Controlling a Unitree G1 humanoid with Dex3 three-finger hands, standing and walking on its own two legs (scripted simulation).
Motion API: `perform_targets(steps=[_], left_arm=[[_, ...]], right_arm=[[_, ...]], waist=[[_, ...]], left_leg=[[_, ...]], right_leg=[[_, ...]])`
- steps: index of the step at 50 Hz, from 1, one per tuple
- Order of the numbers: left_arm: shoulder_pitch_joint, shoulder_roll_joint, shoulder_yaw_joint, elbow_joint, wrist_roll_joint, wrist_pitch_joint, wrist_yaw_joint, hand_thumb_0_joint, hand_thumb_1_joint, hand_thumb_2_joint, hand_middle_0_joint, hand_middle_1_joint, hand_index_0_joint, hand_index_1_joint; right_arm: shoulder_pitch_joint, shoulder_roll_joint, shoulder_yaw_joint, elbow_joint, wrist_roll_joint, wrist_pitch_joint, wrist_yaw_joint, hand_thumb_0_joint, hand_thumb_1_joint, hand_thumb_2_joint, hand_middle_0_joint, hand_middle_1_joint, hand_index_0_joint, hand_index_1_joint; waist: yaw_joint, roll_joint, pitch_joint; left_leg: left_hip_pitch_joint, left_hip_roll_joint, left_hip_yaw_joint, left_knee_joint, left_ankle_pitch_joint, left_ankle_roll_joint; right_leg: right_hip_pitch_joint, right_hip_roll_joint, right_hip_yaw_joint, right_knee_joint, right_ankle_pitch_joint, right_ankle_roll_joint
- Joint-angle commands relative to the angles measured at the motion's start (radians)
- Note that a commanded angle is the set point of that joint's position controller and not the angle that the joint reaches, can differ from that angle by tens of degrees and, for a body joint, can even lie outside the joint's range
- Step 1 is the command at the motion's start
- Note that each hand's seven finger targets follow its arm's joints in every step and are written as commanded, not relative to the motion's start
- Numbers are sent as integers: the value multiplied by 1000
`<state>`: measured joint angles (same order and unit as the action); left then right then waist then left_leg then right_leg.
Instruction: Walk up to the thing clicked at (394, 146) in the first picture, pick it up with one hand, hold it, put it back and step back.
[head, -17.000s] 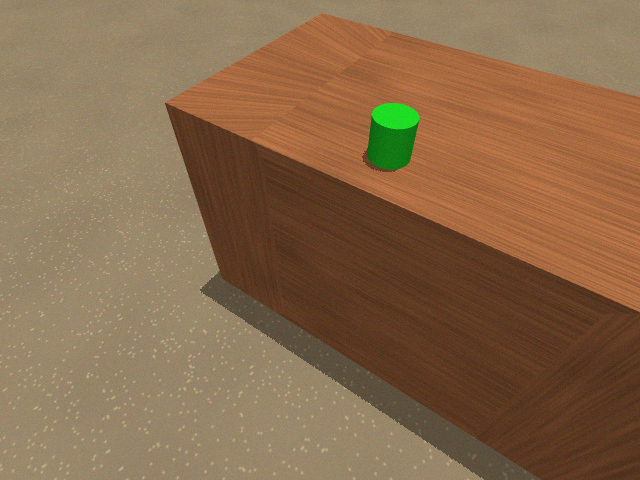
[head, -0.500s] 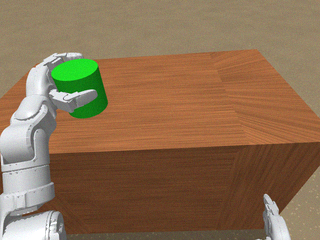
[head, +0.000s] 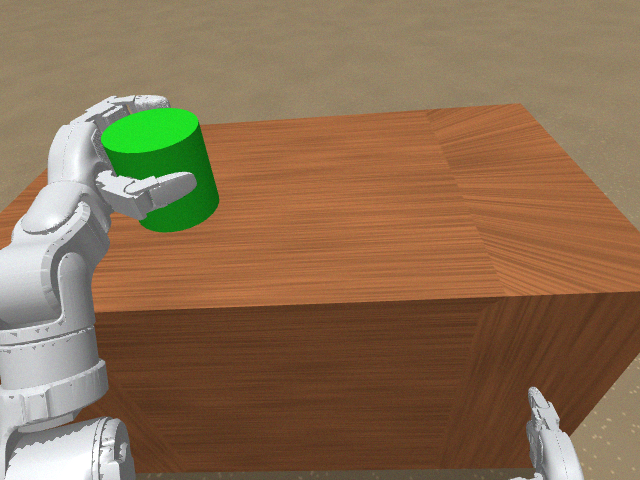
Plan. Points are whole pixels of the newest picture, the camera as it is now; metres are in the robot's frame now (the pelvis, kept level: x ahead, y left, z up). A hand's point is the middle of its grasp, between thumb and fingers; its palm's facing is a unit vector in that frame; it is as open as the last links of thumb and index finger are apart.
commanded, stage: hold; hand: left
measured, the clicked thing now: (166, 170) +0.34 +0.16 +0.27
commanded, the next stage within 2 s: none
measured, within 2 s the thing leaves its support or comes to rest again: neither
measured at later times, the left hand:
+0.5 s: hand (152, 176) +0.32 +0.17 +0.28, palm faces +0.15 -0.99 +0.00, open 12.1 cm
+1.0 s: hand (154, 176) +0.32 +0.17 +0.28, palm faces +0.14 -0.99 +0.02, open 12.1 cm
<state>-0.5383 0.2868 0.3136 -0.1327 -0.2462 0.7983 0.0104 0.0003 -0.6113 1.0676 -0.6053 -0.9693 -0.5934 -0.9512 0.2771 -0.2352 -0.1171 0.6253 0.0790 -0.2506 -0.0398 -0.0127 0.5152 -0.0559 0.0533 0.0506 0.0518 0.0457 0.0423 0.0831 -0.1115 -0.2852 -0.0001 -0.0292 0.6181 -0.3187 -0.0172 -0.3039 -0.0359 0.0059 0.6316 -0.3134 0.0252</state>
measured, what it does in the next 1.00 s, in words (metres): stands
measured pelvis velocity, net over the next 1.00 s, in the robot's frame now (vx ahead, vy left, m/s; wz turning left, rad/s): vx -0.02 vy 0.00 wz -0.01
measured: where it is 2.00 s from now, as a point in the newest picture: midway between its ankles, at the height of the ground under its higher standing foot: outside the picture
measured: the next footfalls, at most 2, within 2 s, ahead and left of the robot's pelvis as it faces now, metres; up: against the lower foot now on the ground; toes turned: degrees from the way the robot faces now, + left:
none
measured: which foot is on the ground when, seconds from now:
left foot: down 0.00-1.00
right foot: down 0.00-1.00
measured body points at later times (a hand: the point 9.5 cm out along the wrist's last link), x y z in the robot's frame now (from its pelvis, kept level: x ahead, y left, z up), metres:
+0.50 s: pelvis -0.01 +0.00 +0.00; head -0.06 -0.04 +0.45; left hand +0.31 +0.22 +0.28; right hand +0.17 -0.26 -0.07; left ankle +0.01 +0.13 -0.73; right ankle +0.01 -0.13 -0.73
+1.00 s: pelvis -0.02 +0.00 +0.00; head -0.07 -0.03 +0.44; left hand +0.31 +0.22 +0.28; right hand +0.15 -0.26 -0.06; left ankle +0.01 +0.13 -0.73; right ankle +0.01 -0.13 -0.73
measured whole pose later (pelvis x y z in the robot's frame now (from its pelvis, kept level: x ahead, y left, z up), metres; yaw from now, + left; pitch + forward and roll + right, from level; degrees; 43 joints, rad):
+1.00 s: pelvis -0.02 +0.00 +0.00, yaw +0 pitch -2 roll +0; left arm -0.54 0.27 0.30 -0.10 -0.25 0.80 0.04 0.00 -0.61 1.07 -0.60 -0.97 -0.59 -0.96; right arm 0.27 -0.23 -0.13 0.63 0.08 -0.30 -0.04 -0.01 0.52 -0.06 0.05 0.05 0.05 0.05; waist 0.03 0.08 -0.10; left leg -0.30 0.00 -0.02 0.62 -0.29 -0.02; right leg -0.32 -0.03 0.01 0.63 -0.28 0.03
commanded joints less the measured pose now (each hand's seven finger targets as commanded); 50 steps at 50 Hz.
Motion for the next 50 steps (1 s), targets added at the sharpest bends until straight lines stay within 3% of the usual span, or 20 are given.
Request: perform_targets(steps=[1, 2, 3, 5, 7, 8, 11, 12, 13, 17, 20, 24, 25, 27, 31, 34, 41, 43, 45, 50], left_arm=[[-479, 211, 70, -239, -20, -72, 2, 0, -19, 1207, -1239, -1384, -1262, -1389], [-488, 155, 28, -258, -27, -70, 0, 0, -22, 1208, -1242, -1389, -1265, -1393], [-483, 201, 67, -250, -25, -63, 4, 0, -43, 1217, -1241, -1393, -1263, -1400], [-492, 198, 63, -268, -25, -56, 6, 0, -31, 1205, -1241, -1382, -1262, -1389], [-504, 198, 65, -290, -22, -52, 15, 0, -38, 1220, -1249, -1405, -1274, -1409], [-467, 228, 99, -263, -20, -46, 22, 0, -45, 1224, -1254, -1412, -1280, -1416], [-445, 201, 95, -236, -25, -35, 28, 0, -17, 1244, -1276, -1438, -1304, -1440], [-452, 162, 56, -255, -25, -32, 25, 0, -14, 1241, -1263, -1432, -1293, -1431], [-464, 224, 96, -250, -20, -34, 28, 0, -41, 1242, -1276, -1437, -1304, -1439], [-430, 157, 47, -227, -23, -34, 18, 0, -28, 1249, -1278, -1446, -1307, -1446], [-454, 199, 66, -288, -25, -52, 10, 0, -25, 1238, -1281, -1432, -1306, -1436], [-471, 194, 59, -321, -21, -61, 15, 0, -11, 1226, -1266, -1418, -1293, -1420], [-492, 230, 84, -341, -21, -69, 18, 0, -37, 1218, -1261, -1417, -1288, -1418], [-488, 204, 62, -321, -19, -69, 17, 0, -12, 1220, -1261, -1412, -1288, -1413], [-483, 208, 69, -246, -25, -75, 14, 0, 0, 1245, -1271, -1430, -1297, -1432], [-471, 174, 36, -216, -22, -74, 8, 0, 14, 1254, -1282, -1439, -1308, -1441], [-486, 176, 26, -202, -16, -72, 5, 0, 11, 1262, -1288, -1442, -1316, -1444], [-507, 207, 66, -195, -19, -83, 16, 0, 0, 1260, -1287, -1447, -1317, -1447], [-509, 195, 54, -198, -21, -90, 25, 0, -9, 1259, -1278, -1441, -1306, -1443], [-523, 230, 85, -203, -12, -119, 38, 0, -13, 1270, -1276, -1452, -1305, -1453]], right_arm=[[-132, -131, -54, -160, 2, -64, -1, 0, 524, -58, 48, 50, 49, 50], [-168, -108, -32, -197, 4, -73, 3, 0, 524, -58, 48, 50, 49, 50], [-135, -121, -48, -146, 3, -69, 3, 0, 520, -59, 48, 50, 49, 50], [-148, -131, -61, -153, 4, -68, 2, 0, 520, -59, 48, 50, 49, 50], [-155, -115, -46, -163, 5, -69, 8, 0, 522, -59, 48, 50, 49, 50], [-139, -128, -62, -138, 5, -63, 7, 0, 519, -59, 48, 50, 49, 50], [-145, -142, -77, -153, 3, -60, 9, 0, 522, -58, 48, 50, 49, 50], [-170, -116, -51, -169, 5, -65, 14, 0, 527, -56, 48, 50, 49, 50], [-133, -137, -72, -143, 5, -59, 12, 0, 520, -58, 48, 50, 49, 50], [-166, -120, -51, -172, 8, -67, 12, 0, 525, -57, 48, 50, 49, 50], [-144, -117, -51, -153, 9, -65, 12, 0, 518, -60, 48, 50, 49, 50], [-159, -129, -61, -172, 8, -69, 11, 0, 521, -59, 48, 50, 49, 50], [-155, -131, -63, -154, 7, -71, 9, 0, 518, -59, 48, 50, 49, 50], [-172, -133, -64, -180, 5, -78, 4, 0, 524, -58, 48, 50, 49, 50], [-152, -124, -54, -169, 4, -86, -7, 0, 524, -59, 48, 50, 49, 50], [-157, -123, -54, -177, 6, -91, -7, 0, 523, -59, 48, 50, 49, 50], [-159, -117, -45, -175, 8, -105, -1, 0, 532, -57, 48, 50, 49, 50], [-164, -127, -50, -176, 4, -111, -5, 0, 530, -57, 48, 50, 49, 50], [-167, -122, -50, -180, 6, -115, -6, 0, 527, -58, 48, 50, 49, 50], [-158, -115, -48, -176, 1, -120, -15, 0, 521, -60, 48, 50, 49, 50]], waist=[[-6, -87, -187], [-4, -81, -184], [-2, -75, -196], [-13, -80, -213], [3, -67, -210], [8, -70, -202], [0, -123, -190], [5, -108, -170], [-1, -104, -193], [0, -119, -160], [3, -83, -174], [-8, -70, -203], [-3, -61, -191], [-14, -60, -198], [-21, -96, -187], [-12, -77, -157], [-8, -60, -139], [-3, -75, -144], [-6, -66, -146], [0, -79, -183]], left_leg=[[92, -21, 31, -78, 192, 25], [88, -23, 33, -73, 209, 25], [95, -25, 35, -67, 205, 27], [108, -26, 36, -66, 212, 27], [99, -22, 30, -72, 221, 22], [97, -20, 27, -74, 214, 21], [86, -18, 26, -74, 209, 24], [73, -22, 31, -75, 207, 23], [84, -25, 34, -75, 192, 26], [70, -29, 40, -68, 206, 29], [74, -31, 38, -74, 180, 28], [83, -31, 38, -70, 179, 30], [80, -29, 37, -70, 168, 29], [85, -27, 35, -80, 144, 27], [74, -28, 34, -82, 113, 30], [58, -21, 27, -97, 105, 24], [44, -16, 24, -113, 62, 23], [43, -11, 17, -113, 57, 23], [42, -11, 18, -114, 46, 22], [40, -19, 30, -101, 66, 25]], right_leg=[[21, 31, -60, -112, 172, -16], [24, 30, -65, -114, 188, -15], [23, 28, -60, -109, 183, -15], [23, 28, -58, -111, 195, -12], [32, 31, -63, -104, 196, -17], [32, 31, -64, -103, 186, -18], [35, 33, -65, -109, 185, -14], [30, 32, -66, -112, 185, -13], [29, 29, -58, -115, 172, -14], [16, 26, -60, -118, 186, -11], [18, 23, -57, -121, 168, -13], [28, 24, -56, -115, 168, -15], [23, 25, -57, -116, 155, -14], [17, 29, -59, -122, 134, -13], [9, 30, -59, -127, 105, -11], [-1, 32, -63, -125, 102, -16], [-13, 36, -63, -129, 66, -19], [-3, 38, -63, -128, 63, -16], [-5, 37, -64, -128, 57, -17], [21, 34, -59, -130, 63, -16]])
